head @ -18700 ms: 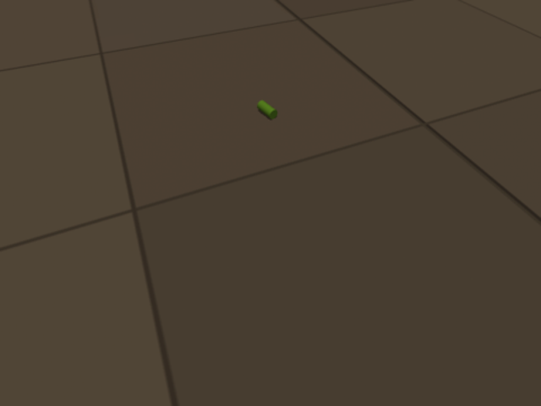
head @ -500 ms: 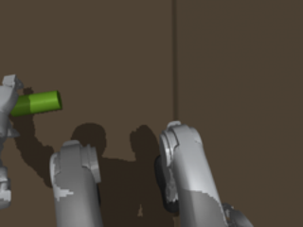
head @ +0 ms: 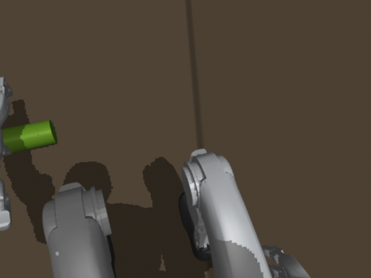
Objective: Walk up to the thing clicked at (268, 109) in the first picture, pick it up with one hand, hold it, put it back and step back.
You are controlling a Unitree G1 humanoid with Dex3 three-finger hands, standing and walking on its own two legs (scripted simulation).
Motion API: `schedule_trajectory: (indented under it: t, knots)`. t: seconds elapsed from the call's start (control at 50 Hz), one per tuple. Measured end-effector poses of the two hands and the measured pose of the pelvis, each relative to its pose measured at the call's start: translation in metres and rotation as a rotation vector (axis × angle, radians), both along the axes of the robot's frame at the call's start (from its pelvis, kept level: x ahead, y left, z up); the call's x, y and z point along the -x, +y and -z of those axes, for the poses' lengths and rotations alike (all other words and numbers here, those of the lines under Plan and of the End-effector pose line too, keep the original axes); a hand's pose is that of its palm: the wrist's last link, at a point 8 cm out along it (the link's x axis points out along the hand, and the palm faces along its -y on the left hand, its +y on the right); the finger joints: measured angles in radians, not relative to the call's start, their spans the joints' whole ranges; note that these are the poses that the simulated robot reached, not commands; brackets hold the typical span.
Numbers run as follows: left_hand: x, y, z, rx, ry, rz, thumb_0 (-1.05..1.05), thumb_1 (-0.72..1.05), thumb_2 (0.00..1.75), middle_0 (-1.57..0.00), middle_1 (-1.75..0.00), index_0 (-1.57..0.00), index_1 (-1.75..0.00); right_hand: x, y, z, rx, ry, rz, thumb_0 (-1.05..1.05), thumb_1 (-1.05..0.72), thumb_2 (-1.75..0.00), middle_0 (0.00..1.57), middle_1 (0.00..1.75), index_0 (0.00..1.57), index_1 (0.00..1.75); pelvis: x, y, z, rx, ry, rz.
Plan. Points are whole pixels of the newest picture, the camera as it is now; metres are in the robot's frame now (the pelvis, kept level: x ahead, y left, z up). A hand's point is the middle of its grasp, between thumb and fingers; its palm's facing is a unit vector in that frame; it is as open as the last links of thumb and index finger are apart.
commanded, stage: rest palm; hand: left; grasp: from above
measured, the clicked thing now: (23, 137) +0.46 +0.28 -0.29
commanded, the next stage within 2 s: close in 0.98 s
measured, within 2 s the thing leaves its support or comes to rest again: neither
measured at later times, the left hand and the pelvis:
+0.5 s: hand (17, 137) +0.45 +0.27 -0.24, palm faces -0.42 -0.08 -0.90, open 14.0 cm; pelvis +0.00 +0.00 -0.02, yaw -2 degrees
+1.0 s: hand (13, 141) +0.44 +0.29 -0.26, palm faces -0.50 -0.14 -0.86, open 14.0 cm; pelvis +0.00 +0.00 -0.02, yaw -4 degrees
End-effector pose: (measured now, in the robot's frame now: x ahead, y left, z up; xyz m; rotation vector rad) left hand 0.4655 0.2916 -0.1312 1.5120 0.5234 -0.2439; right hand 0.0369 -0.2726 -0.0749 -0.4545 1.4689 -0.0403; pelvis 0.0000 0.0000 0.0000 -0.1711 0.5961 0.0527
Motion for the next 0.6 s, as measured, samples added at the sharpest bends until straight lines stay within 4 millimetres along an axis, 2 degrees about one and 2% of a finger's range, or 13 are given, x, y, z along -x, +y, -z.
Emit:
schedule_trajectory:
  t: [0.1, 0.2, 0.44, 0.6]
  knots:
    - [0.018, 0.005, 0.006, 0.007, 0.048, 0.003, 0.0, -0.49, 0.98, -0.1, -1.05, -0.1, -1.04, 0.017, 0.009, 0.007, -0.057, 0.078, 0.022, 0.0, -0.9, -0.9, 0.2, 0.3, 0.21, 0.3, -0.002, -0.002, -0.002, -0.009, 0.0, -0.002]
    - [0.025, 0.005, 0.016, 0.046, 0.07, 0.021, 0.0, -0.5, 0.98, -0.09, -1.04, -0.09, -1.03, 0.015, 0.01, 0.009, -0.063, 0.079, -0.004, 0.0, -0.9, -0.9, 0.21, 0.3, 0.21, 0.3, -0.001, -0.004, 0.001, -0.007, -0.014, 0.003]
    - [0.02, -0.015, 0.046, 0.089, -0.036, 0.097, 0.0, -0.49, 0.97, -0.08, -1.03, -0.09, -1.01, -0.004, -0.006, 0.0, 0.017, 0.021, -0.107, 0.0, -0.9, -0.9, 0.2, 0.3, 0.21, 0.3, -0.001, -0.003, 0.017, 0.014, -0.058, 0.023]
    - [0.006, -0.017, 0.057, 0.038, -0.066, 0.05, 0.0, -0.48, 0.97, -0.08, -1.02, -0.09, -1.0, -0.003, -0.002, 0.002, -0.007, 0.024, -0.128, 0.0, -0.9, -0.9, 0.2, 0.3, 0.2, 0.3, -0.003, 0.001, 0.023, 0.031, -0.054, 0.034]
